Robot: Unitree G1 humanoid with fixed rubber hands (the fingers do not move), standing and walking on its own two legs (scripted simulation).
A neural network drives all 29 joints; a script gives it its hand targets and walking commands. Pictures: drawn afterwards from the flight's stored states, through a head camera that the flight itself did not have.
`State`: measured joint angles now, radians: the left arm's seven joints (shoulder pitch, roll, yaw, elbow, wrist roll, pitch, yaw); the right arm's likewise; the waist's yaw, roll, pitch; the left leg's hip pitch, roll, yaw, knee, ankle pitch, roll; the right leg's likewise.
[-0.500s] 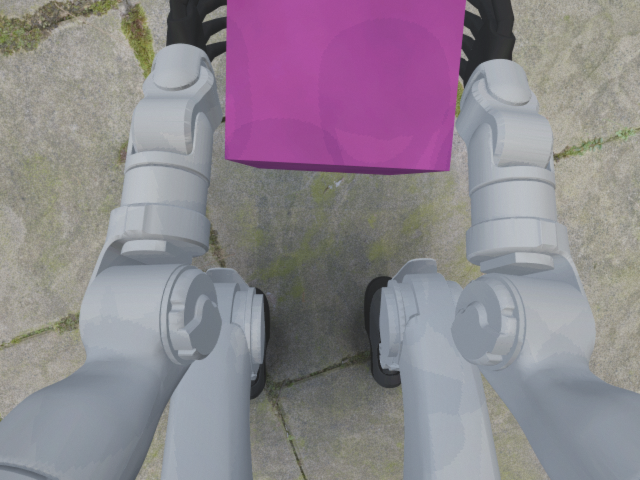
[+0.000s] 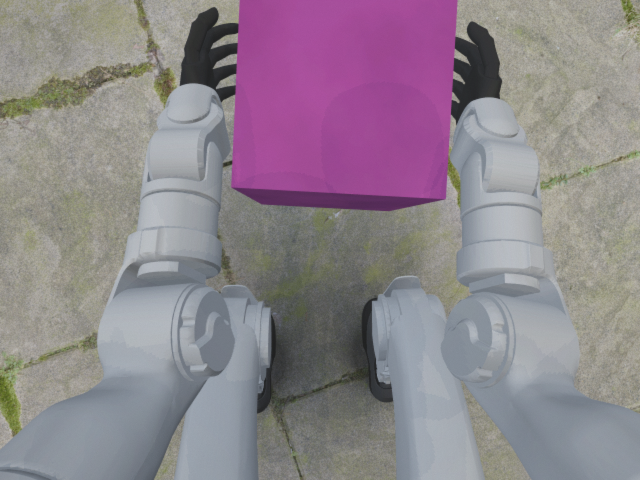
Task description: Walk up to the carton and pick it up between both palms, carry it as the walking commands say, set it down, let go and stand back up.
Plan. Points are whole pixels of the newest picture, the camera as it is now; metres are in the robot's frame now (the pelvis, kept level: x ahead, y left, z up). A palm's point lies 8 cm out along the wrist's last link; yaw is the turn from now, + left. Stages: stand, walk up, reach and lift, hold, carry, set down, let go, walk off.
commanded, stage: reach and lift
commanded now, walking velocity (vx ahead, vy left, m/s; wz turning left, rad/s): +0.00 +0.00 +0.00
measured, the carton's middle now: (335, 117) +0.52 -0.03 -0.15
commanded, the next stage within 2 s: none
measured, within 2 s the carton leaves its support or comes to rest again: neither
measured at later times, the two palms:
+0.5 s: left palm (173, 77) +0.50 +0.12 +0.00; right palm (509, 93) +0.48 -0.17 +0.00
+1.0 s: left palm (133, 56) +0.49 +0.12 +0.07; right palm (561, 80) +0.46 -0.17 +0.07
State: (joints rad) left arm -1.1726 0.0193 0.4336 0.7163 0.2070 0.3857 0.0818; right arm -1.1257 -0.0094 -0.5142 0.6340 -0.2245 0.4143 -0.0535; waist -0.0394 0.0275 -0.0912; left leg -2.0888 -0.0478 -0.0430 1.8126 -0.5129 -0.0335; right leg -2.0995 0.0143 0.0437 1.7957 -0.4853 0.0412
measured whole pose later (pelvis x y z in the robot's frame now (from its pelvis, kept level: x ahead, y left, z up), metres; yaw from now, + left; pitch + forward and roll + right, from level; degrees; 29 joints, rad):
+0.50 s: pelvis +0.01 +0.00 +0.06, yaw +0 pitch +42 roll -1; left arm -1.04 -0.03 0.45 0.69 0.25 0.39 0.06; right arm -1.00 0.04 -0.52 0.62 -0.25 0.42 -0.05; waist -0.04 0.02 -0.17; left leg -1.88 -0.04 -0.05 1.64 -0.50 -0.03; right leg -1.89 0.01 0.04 1.62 -0.47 0.04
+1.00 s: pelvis +0.02 +0.00 +0.11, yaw +0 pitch +37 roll -1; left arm -0.90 -0.07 0.44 0.67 0.26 0.37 0.06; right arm -0.85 0.08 -0.50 0.60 -0.25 0.39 -0.04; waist -0.04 0.03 -0.19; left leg -1.63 -0.04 -0.05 1.45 -0.47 -0.02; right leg -1.63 0.01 0.04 1.43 -0.45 0.04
